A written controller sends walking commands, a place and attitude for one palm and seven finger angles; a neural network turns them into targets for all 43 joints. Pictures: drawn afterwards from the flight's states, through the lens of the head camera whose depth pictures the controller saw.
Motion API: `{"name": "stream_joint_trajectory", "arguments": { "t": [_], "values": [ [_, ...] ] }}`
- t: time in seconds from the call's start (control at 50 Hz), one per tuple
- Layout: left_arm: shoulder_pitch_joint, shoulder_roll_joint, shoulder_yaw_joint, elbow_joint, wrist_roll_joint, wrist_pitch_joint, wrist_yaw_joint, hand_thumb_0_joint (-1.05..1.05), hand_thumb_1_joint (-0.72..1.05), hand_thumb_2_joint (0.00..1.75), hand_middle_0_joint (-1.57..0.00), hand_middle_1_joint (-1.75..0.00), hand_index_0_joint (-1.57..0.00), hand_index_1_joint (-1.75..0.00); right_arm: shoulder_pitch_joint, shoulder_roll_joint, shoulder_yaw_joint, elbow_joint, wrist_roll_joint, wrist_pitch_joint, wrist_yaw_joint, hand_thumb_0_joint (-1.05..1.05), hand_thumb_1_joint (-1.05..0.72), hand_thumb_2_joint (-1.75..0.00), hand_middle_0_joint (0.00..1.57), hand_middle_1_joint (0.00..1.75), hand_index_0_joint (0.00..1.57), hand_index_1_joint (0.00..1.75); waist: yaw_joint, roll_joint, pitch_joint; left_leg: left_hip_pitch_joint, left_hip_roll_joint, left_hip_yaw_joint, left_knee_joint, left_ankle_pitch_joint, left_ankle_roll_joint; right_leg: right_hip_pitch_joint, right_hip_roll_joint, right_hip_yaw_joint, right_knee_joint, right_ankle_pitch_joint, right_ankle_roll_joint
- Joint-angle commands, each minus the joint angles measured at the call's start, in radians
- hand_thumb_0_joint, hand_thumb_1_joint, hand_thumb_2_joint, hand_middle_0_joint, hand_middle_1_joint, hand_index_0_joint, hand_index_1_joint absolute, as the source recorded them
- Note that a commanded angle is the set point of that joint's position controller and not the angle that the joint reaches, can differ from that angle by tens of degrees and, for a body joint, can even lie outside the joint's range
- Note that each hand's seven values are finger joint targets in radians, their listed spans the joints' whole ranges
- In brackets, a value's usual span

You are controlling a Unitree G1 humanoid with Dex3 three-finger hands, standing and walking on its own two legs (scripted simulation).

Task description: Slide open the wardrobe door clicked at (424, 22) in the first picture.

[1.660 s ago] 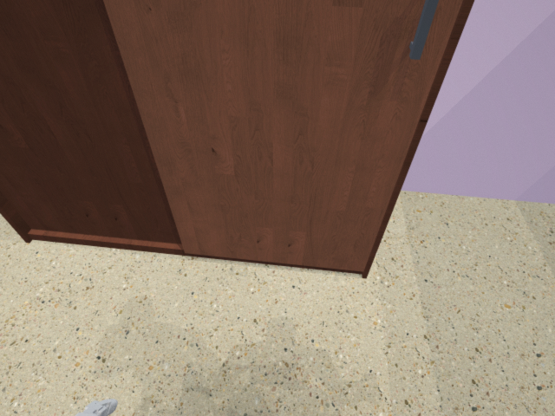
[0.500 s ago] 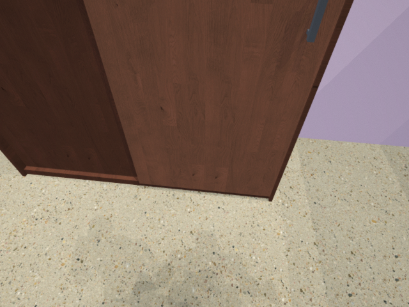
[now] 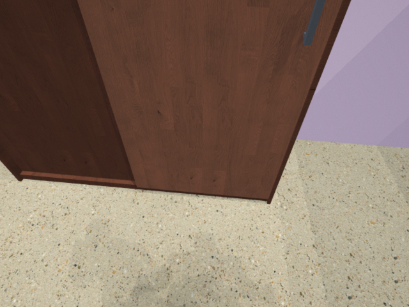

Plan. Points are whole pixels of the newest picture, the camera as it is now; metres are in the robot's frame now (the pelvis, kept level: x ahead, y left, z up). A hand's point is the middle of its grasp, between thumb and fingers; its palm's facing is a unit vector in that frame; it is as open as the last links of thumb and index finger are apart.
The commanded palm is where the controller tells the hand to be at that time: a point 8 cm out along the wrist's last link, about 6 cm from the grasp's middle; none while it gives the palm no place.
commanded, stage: take the last steps up to it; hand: right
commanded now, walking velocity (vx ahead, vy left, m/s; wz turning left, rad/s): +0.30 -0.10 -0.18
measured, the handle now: (313, 15) +0.80 -0.25 +0.24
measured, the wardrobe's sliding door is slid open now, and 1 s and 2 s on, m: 0.00 0.00 0.00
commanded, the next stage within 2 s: come to a stop and stand still in 0.78 s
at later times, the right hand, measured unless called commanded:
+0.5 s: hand out of the picture +0.14 -0.25 -0.18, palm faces +0.06 +0.99 -0.16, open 7.4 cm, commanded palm none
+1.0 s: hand (299, 238) +0.35 -0.24 -0.18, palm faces +0.13 +0.97 -0.23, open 7.2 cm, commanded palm none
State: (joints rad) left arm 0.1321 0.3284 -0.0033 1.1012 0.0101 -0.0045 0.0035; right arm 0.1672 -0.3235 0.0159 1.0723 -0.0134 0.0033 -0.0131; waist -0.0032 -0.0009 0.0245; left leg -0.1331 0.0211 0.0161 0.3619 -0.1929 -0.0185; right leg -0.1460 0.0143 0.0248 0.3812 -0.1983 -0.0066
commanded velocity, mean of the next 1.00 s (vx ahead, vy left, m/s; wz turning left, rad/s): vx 0.17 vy -0.04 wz -0.04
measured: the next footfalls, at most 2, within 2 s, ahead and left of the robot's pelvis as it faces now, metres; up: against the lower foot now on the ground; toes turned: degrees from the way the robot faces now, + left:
left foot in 0.72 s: +0.39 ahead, +0.03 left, +0.00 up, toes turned +3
right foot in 1.14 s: +0.45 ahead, -0.20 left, +0.00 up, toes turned -9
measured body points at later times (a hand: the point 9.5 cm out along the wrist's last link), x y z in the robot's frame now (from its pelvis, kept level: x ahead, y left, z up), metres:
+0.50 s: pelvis +0.12 -0.07 +0.00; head +0.14 -0.08 +0.45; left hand +0.02 +0.13 -0.15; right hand +0.14 -0.30 -0.17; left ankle +0.18 +0.06 -0.67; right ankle +0.04 -0.13 -0.75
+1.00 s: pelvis +0.32 -0.05 -0.01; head +0.33 -0.05 +0.44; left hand +0.38 +0.18 -0.16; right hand +0.34 -0.29 -0.16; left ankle +0.35 +0.03 -0.75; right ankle +0.35 -0.20 -0.70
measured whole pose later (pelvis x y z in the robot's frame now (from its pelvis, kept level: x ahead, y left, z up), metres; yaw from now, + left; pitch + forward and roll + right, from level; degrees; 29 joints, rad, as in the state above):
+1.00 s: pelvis +0.32 -0.05 -0.01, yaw -4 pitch -1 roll +1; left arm 0.24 0.16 0.05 1.03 0.01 -0.02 0.03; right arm 0.26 -0.16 -0.05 1.02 -0.02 -0.04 -0.04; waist 0.01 -0.02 0.04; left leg -0.23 -0.01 0.15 0.46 -0.22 0.06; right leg -0.48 -0.10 -0.03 0.91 -0.31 0.02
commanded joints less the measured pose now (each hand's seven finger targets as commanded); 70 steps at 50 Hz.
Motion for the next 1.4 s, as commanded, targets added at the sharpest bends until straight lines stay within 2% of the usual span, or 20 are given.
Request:
{"name": "stream_joint_trajectory", "arguments": {
  "t": [0.0,0.08,0.16,0.18,0.2,0.24,0.32,0.58,0.66,0.68,0.7,0.72,0.76,0.84,0.92,1.02,1.08,1.14,1.26,1.38],
  "values": [
    [0.059,0.07,0.01,-0.04,0.015,0.01,-0.004,0.0,0.9,0.9,-0.2,-0.3,-0.2,-0.3,0.086,-0.144,-0.044,-0.031,-0.008,0.002,0.002,0.0,-0.9,-0.9,0.2,0.3,0.2,0.3,-0.021,0.12,0.054,-0.02,0.176,-0.219,-0.165,-0.431,0.071,-0.191,-0.026,0.01,0.055,-0.247,0.004],
    [0.074,0.06,0.029,-0.082,0.012,-0.003,-0.009,0.0,0.9,0.9,-0.2,-0.3,-0.2,-0.3,0.149,-0.163,-0.078,-0.049,-0.011,-0.019,-0.002,0.0,-0.9,-0.9,0.2,0.3,0.2,0.3,-0.036,0.176,0.067,0.039,0.323,-0.34,-0.209,-0.401,0.186,-0.326,-0.059,-0.025,0.305,-0.229,-0.003],
    [0.232,-0.003,0.033,-0.058,0.003,-0.026,-0.015,0.0,0.9,0.9,-0.2,-0.3,-0.2,-0.3,0.106,-0.111,-0.083,-0.072,-0.011,-0.025,0.001,0.0,-0.9,-0.9,0.2,0.3,0.2,0.3,0.043,0.08,0.051,-0.135,0.229,-0.114,-0.02,-0.25,0.128,-0.036,-0.045,-0.084,0.057,-0.121,-0.008],
    [0.319,0.024,0.039,-0.03,0.002,-0.033,-0.007,0.0,0.9,0.9,-0.2,-0.3,-0.2,-0.3,0.105,-0.061,-0.071,-0.08,-0.007,-0.019,0.005,0.0,-0.9,-0.9,0.2,0.3,0.2,0.3,0.068,-0.042,0.043,-0.24,0.134,-0.02,0.14,-0.248,0.083,0.085,-0.073,0.004,-0.024,-0.147,-0.024],
    [0.414,0.108,0.066,-0.006,0.014,-0.039,0.003,0.0,0.9,0.9,-0.2,-0.3,-0.2,-0.3,0.108,0.015,-0.056,-0.105,-0.001,-0.014,0.012,0.0,-0.9,-0.9,0.2,0.3,0.2,0.3,0.096,-0.306,0.048,-0.422,0.008,0.113,0.429,-0.325,0.022,0.165,-0.274,0.298,-0.16,-0.276,-0.092],
    [0.452,0.09,0.06,-0.006,0.011,-0.034,0.014,0.0,0.9,0.9,-0.2,-0.3,-0.2,-0.3,0.029,0.022,-0.056,-0.14,-0.017,-0.024,0.003,0.0,-0.9,-0.9,0.2,0.3,0.2,0.3,0.089,-0.226,0.123,-0.552,0.038,0.002,0.681,-0.364,0.038,0.111,-0.367,0.429,-0.242,-0.271,-0.168],
    [0.368,-0.016,0.034,-0.028,0.003,-0.067,0.024,0.0,0.9,0.9,-0.2,-0.3,-0.2,-0.3,0.08,0.061,-0.062,-0.094,-0.017,-0.032,0.026,0.0,-0.9,-0.9,0.2,0.3,0.2,0.3,0.028,-0.015,0.142,-0.529,0.099,-0.004,0.764,-0.128,0.018,0.041,-0.283,0.25,-0.238,-0.009,-0.172],
    [0.512,-0.099,0.034,0.066,0.009,-0.083,0.046,0.0,0.9,0.9,-0.2,-0.3,-0.2,-0.3,-0.125,0.139,-0.069,-0.171,-0.003,-0.036,0.028,0.0,-0.9,-0.9,0.2,0.3,0.2,0.3,0.071,-0.09,0.152,-0.492,0.044,0.1,0.356,0.017,0.027,0.186,-0.225,0.04,-0.151,0.553,-0.148],
    [0.464,-0.06,0.049,0.062,0.003,-0.076,0.048,0.0,0.9,0.9,-0.2,-0.3,-0.2,-0.3,0.083,0.099,-0.083,-0.117,-0.011,-0.052,0.014,0.0,-0.9,-0.9,0.2,0.3,0.2,0.3,-0.032,-0.071,0.022,-0.172,-0.038,0.13,0.212,0.012,0.079,0.191,-0.219,-0.003,0.121,0.89,-0.11],
    [0.437,-0.052,0.053,0.049,-0.003,-0.075,0.045,0.0,0.9,0.9,-0.2,-0.3,-0.2,-0.3,0.22,0.074,-0.095,-0.077,-0.015,-0.06,0.01,0.0,-0.9,-0.9,0.2,0.3,0.2,0.3,-0.094,-0.045,-0.049,0.033,-0.031,0.115,0.155,0.101,0.089,0.096,-0.185,-0.027,0.283,0.803,-0.083],
    [0.442,-0.082,0.054,0.031,-0.013,-0.077,0.033,0.0,0.9,0.9,-0.2,-0.3,-0.2,-0.3,0.35,0.003,-0.114,-0.042,-0.023,-0.075,0.0,0.0,-0.9,-0.9,0.2,0.3,0.2,0.3,-0.137,0.072,-0.152,0.291,0.155,-0.095,0.142,0.195,0.166,-0.122,-0.11,-0.062,0.554,0.487,-0.052],
    [0.512,-0.128,0.051,0.01,-0.019,-0.078,0.029,0.0,0.9,0.9,-0.2,-0.3,-0.2,-0.3,0.401,-0.075,-0.13,-0.032,-0.011,-0.075,-0.01,0.0,-0.9,-0.9,0.2,0.3,0.2,0.3,-0.096,0.244,-0.255,0.418,0.446,-0.523,0.029,0.353,0.294,-0.331,0.042,-0.085,0.888,-0.308,-0.016],
    [0.383,-0.133,0.06,0.0,-0.008,-0.06,0.024,0.0,0.9,0.9,-0.2,-0.3,-0.2,-0.3,0.243,-0.025,-0.122,-0.059,0.002,-0.062,-0.013,0.0,-0.9,-0.9,0.2,0.3,0.2,0.3,-0.069,0.116,-0.047,0.122,0.406,-0.447,-0.104,0.018,0.295,-0.381,-0.061,0.006,0.995,-0.263,-0.043],
    [0.352,-0.194,0.048,-0.013,0.016,-0.02,0.01,0.0,0.9,0.9,-0.2,-0.3,-0.2,-0.3,0.126,0.097,-0.077,-0.082,-0.008,-0.076,-0.018,0.0,-0.9,-0.9,0.2,0.3,0.2,0.3,0.03,0.029,0.072,-0.232,0.282,-0.148,-0.16,0.104,0.201,-0.296,-0.129,-0.015,0.826,-0.146,-0.012],
    [0.331,-0.219,0.031,-0.028,0.007,0.003,0.017,0.0,0.9,0.9,-0.2,-0.3,-0.2,-0.3,0.115,0.104,-0.064,-0.09,-0.016,-0.064,-0.021,0.0,-0.9,-0.9,0.2,0.3,0.2,0.3,0.048,0.093,0.024,-0.245,0.208,0.002,-0.079,0.487,0.177,-0.201,-0.108,-0.07,0.522,-0.106,0.032],
    [0.192,-0.147,0.049,-0.094,0.002,0.016,0.021,0.0,0.9,0.9,-0.2,-0.3,-0.2,-0.3,0.167,0.02,-0.089,-0.093,-0.015,-0.023,-0.03,0.0,-0.9,-0.9,0.2,0.3,0.2,0.3,-0.002,0.135,-0.026,-0.054,0.222,-0.022,0.072,0.649,0.18,-0.222,-0.063,-0.093,0.332,-0.065,0.046],
    [0.175,-0.113,0.064,-0.107,0.005,0.02,0.024,0.0,0.9,0.9,-0.2,-0.3,-0.2,-0.3,0.164,0.016,-0.094,-0.101,-0.009,-0.002,-0.033,0.0,-0.9,-0.9,0.2,0.3,0.2,0.3,0.014,0.132,-0.018,-0.114,0.2,-0.024,0.162,0.522,0.136,-0.09,-0.069,-0.084,0.165,0.124,0.038],
    [0.22,0.028,0.083,-0.124,0.004,0.01,0.033,0.0,0.9,0.9,-0.2,-0.3,-0.2,-0.3,0.234,0.084,-0.078,-0.121,0.007,0.014,-0.045,0.0,-0.9,-0.9,0.2,0.3,0.2,0.3,0.023,-0.242,-0.108,-0.241,-0.027,0.057,0.58,-0.469,-0.008,0.065,-0.454,0.226,0.017,1.049,-0.191],
    [0.047,-0.01,0.077,-0.179,0.011,0.008,0.053,0.0,0.9,0.9,-0.2,-0.3,-0.2,-0.3,0.229,0.062,-0.108,-0.103,-0.007,0.044,-0.027,0.0,-0.9,-0.9,0.2,0.3,0.2,0.3,-0.009,-0.105,-0.111,-0.346,-0.023,-0.071,0.932,-0.273,-0.026,-0.033,-0.335,0.091,-0.01,0.549,-0.178],
    [0.072,-0.008,0.091,-0.166,0.013,0.015,0.041,0.0,0.9,0.9,-0.2,-0.3,-0.2,-0.3,0.206,0.069,-0.102,-0.123,-0.013,0.062,-0.006,0.0,-0.9,-0.9,0.2,0.3,0.2,0.3,0.023,-0.182,-0.119,-0.295,0.005,-0.013,0.668,-0.282,-0.025,-0.046,-0.307,0.132,-0.141,-0.08,-0.149]
  ]
}}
